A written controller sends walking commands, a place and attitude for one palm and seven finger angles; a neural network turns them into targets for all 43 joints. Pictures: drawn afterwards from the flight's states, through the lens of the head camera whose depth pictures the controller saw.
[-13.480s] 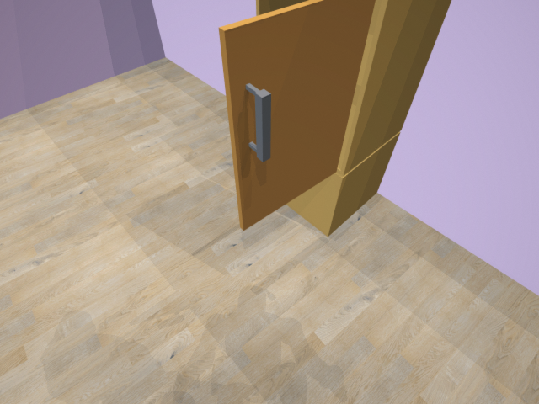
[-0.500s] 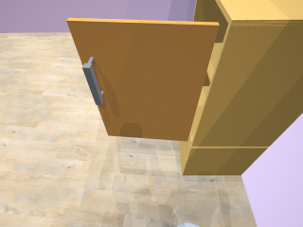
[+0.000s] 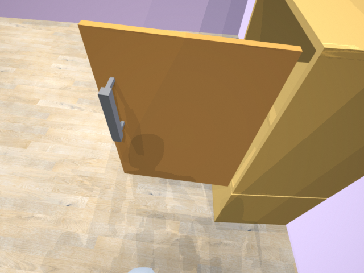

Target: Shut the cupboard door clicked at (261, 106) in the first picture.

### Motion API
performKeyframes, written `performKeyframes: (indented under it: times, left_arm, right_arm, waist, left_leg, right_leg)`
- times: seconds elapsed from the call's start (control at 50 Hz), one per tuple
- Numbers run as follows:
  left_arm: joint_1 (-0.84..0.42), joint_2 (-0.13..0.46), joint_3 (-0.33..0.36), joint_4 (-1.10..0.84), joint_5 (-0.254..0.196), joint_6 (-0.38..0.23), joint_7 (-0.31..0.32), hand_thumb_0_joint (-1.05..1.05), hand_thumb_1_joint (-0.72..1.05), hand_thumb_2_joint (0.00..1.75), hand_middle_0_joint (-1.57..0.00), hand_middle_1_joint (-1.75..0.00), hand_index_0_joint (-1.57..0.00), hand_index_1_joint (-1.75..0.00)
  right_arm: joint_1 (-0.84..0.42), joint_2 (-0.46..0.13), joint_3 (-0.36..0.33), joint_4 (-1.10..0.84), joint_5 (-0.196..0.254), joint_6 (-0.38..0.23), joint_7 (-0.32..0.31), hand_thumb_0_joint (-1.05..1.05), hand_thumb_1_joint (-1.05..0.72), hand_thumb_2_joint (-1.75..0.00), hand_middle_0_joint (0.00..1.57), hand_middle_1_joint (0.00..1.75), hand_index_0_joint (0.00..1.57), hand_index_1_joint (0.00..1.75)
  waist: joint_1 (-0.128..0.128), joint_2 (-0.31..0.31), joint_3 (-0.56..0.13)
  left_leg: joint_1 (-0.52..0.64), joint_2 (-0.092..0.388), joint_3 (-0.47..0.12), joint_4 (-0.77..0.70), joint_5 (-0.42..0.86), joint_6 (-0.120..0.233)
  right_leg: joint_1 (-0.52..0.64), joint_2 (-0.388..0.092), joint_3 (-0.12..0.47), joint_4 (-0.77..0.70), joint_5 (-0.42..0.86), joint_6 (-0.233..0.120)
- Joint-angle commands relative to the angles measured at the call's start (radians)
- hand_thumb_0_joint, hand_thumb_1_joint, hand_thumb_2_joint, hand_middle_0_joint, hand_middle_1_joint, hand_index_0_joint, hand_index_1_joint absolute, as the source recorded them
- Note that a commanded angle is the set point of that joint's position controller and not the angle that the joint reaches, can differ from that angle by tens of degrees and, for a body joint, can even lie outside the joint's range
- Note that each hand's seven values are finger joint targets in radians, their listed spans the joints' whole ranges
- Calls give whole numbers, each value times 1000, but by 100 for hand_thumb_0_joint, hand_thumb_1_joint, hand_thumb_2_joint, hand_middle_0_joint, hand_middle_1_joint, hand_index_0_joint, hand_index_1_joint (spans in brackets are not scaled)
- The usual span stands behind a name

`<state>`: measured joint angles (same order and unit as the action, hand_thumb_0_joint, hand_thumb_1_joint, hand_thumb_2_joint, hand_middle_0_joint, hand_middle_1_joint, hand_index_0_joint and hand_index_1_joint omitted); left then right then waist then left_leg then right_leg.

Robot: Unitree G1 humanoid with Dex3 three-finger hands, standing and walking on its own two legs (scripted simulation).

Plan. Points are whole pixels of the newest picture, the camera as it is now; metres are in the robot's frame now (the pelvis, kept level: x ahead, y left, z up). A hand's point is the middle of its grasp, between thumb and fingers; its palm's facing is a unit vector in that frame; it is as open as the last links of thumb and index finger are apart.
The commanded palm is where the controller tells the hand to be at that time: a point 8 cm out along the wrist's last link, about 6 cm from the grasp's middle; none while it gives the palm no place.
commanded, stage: come to a stop and stand still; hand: left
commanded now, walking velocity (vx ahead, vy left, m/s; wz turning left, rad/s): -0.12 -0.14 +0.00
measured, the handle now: (114, 111) +0.45 +0.21 +0.06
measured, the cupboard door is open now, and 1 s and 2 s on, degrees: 85 85 85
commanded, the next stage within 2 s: look again from close up in 1.10 s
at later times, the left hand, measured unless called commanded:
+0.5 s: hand out of the picture +0.00 +0.16 -0.16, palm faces -0.01 -0.98 -0.22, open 7.4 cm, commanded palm none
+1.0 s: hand out of the picture -0.04 +0.16 -0.17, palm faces +0.03 -0.98 -0.19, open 7.4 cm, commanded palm none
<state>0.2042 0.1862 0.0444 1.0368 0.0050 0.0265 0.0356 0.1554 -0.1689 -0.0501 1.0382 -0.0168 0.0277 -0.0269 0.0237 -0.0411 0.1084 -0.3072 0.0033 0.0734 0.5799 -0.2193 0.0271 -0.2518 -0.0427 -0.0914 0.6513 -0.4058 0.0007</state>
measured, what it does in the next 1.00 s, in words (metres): steps on the spot: right foot, then left foot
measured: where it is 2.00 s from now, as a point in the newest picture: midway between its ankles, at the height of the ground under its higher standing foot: outside the picture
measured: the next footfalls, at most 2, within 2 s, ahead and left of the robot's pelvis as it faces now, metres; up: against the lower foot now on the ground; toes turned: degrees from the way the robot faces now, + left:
right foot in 0.46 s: -0.07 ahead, -0.16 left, +0.00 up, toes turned -5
left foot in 0.78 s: +0.01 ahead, +0.09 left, +0.00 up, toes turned +3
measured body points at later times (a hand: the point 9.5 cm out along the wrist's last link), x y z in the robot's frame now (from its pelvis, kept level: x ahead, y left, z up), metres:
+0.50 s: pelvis -0.06 -0.03 +0.01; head -0.03 -0.03 +0.46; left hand +0.00 +0.21 -0.14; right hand -0.05 -0.28 -0.15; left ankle +0.03 +0.09 -0.72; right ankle -0.11 -0.16 -0.73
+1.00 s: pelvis -0.03 -0.02 +0.01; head +0.00 -0.01 +0.46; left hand -0.04 +0.21 -0.16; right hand +0.03 -0.24 -0.15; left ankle -0.03 +0.08 -0.73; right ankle -0.11 -0.16 -0.73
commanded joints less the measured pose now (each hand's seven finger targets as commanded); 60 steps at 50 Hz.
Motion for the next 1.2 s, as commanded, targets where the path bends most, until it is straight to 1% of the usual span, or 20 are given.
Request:
performKeyframes:
  times: [0.0,0.1,0.24,0.3,0.38,0.4,0.42,0.44,0.46,0.48,0.54,0.64,0.68,0.72,0.78,0.86,1.0,1.12,1.16,1.18]
  left_arm:
    - [59,69,21,-62,2,19,16,0,90,90,-20,-30,-20,-30]
    - [73,81,35,-51,10,21,0,0,90,90,-20,-30,-20,-30]
    - [35,73,33,-79,15,31,-22,0,90,90,-20,-30,-20,-30]
    - [10,49,19,-86,17,20,-29,0,90,90,-20,-30,-20,-30]
    - [165,35,16,-12,7,8,-28,0,90,90,-20,-30,-20,-30]
    - [197,50,16,4,10,0,-23,0,90,90,-20,-30,-20,-30]
    - [223,96,23,11,17,-6,-16,0,90,90,-20,-30,-20,-30]
    - [194,159,30,2,23,-11,-10,0,90,90,-20,-30,-20,-30]
    - [98,185,24,-39,22,-13,-6,0,90,90,-20,-30,-20,-30]
    - [18,194,22,-67,25,-11,-11,0,90,90,-20,-30,-20,-30]
    - [35,117,7,-40,12,-51,-11,0,90,90,-20,-30,-20,-30]
    - [157,138,22,11,21,-64,-5,0,90,90,-20,-30,-20,-30]
    - [163,143,25,26,18,-60,0,0,90,90,-20,-30,-20,-30]
    - [131,135,21,28,9,-51,2,0,90,90,-20,-30,-20,-30]
    - [158,48,-2,29,2,-36,9,0,90,90,-20,-30,-20,-30]
    - [135,31,-14,47,4,-11,7,0,90,90,-20,-30,-20,-30]
    - [127,57,-18,66,11,-29,6,0,90,90,-20,-30,-20,-30]
    - [116,69,-21,62,9,-33,4,0,90,90,-20,-30,-20,-30]
    - [112,74,-21,61,8,-35,4,0,90,90,-20,-30,-20,-30]
    - [158,79,-33,44,31,-63,46,0,90,90,-20,-30,-20,-30]
  right_arm:
    - [96,-170,-19,-50,-7,-11,-27,0,-90,-90,20,30,20,30]
    - [67,-151,-13,-74,-5,-20,-39,0,-90,-90,20,30,20,30]
    - [126,-186,-36,-50,-11,-20,-30,0,-90,-90,20,30,20,30]
    - [115,-185,-43,-47,-16,-16,-18,0,-90,-90,20,30,20,30]
    - [69,-188,-47,-37,-15,-7,-1,0,-90,-90,20,30,20,30]
    - [62,-151,-42,-32,-9,-7,2,0,-90,-90,20,30,20,30]
    - [58,-108,-32,-37,-1,-2,8,0,-90,-90,20,30,20,30]
    - [44,-51,-18,-57,3,5,15,0,-90,-90,20,30,20,30]
    - [14,-87,-22,-75,-7,10,25,0,-90,-90,20,30,20,30]
    - [35,-89,-27,-79,-9,9,35,0,-90,-90,20,30,20,30]
    - [110,-86,-23,-15,-12,-1,37,0,-90,-90,20,30,20,30]
    - [74,-78,-14,-26,1,-20,28,0,-90,-90,20,30,20,30]
    - [93,-65,-6,-22,5,-24,18,0,-90,-90,20,30,20,30]
    - [140,-58,0,7,8,-33,12,0,-90,-90,20,30,20,30]
    - [195,-151,-15,28,5,-41,-12,0,-90,-90,20,30,20,30]
    - [141,-125,-1,35,6,-32,-23,0,-90,-90,20,30,20,30]
    - [108,-105,0,33,9,-34,-16,0,-90,-90,20,30,20,30]
    - [93,-97,8,47,6,-36,-11,0,-90,-90,20,30,20,30]
    - [97,-99,11,54,6,-37,-10,0,-90,-90,20,30,20,30]
    - [79,-147,12,-29,11,-56,3,0,-90,-90,20,30,20,30]
  waist:
    - [-29,267,-137]
    - [-24,119,-154]
    - [-67,187,-198]
    - [-77,235,-155]
    - [-9,225,-150]
    - [6,174,-116]
    - [16,38,-98]
    - [11,-198,-37]
    - [7,-191,53]
    - [-29,-115,36]
    - [-35,-163,67]
    - [24,-120,-28]
    - [16,-134,-77]
    - [-12,-115,-92]
    - [-19,89,-188]
    - [-15,193,-86]
    - [-27,-10,-108]
    - [-24,18,-80]
    - [-24,20,-81]
    - [-25,72,-52]
  left_leg:
    - [50,355,-294,-246,585,202]
    - [159,298,-223,-226,520,164]
    - [249,327,-263,-293,219,143]
    - [163,292,-252,-317,29,120]
    - [-9,192,-180,-374,-275,31]
    - [-65,133,-142,-336,-299,0]
    - [-132,70,-80,-220,-319,-41]
    - [-173,-3,-13,-46,-256,-77]
    - [-161,18,-40,91,-241,-68]
    - [-110,-1,-35,190,-216,-57]
    - [-170,24,-46,221,-94,-60]
    - [-165,15,-18,97,-186,-77]
    - [-78,4,-7,-32,-145,-77]
    - [102,-11,7,-197,61,-66]
    - [298,197,-140,-100,592,43]
    - [201,180,-148,-195,497,54]
    - [231,105,-83,-155,372,-4]
    - [210,97,-82,-187,317,-13]
    - [209,96,-82,-192,326,-15]
    - [196,115,-79,-4,634,-20]
  right_leg:
    - [-97,23,132,429,-228,-3]
    - [-208,27,143,514,-70,25]
    - [-199,-3,115,322,-84,46]
    - [-98,3,64,123,-116,28]
    - [179,57,-30,-191,46,0]
    - [241,42,-15,-294,78,-11]
    - [241,-70,123,-410,-81,-44]
    - [107,-247,355,-564,-367,-111]
    - [-76,-343,427,-636,-439,-159]
    - [-134,-327,376,-612,-317,-166]
    - [24,-215,235,-520,23,-113]
    - [236,-279,230,-354,544,-151]
    - [252,-267,203,-270,698,-141]
    - [155,-200,149,-187,699,-84]
    - [21,-72,48,-141,259,7]
    - [49,-46,42,-154,98,14]
    - [93,-86,77,-267,377,0]
    - [102,-92,79,-297,359,-1]
    - [114,-93,79,-302,371,-2]
    - [8,-79,136,-236,570,10]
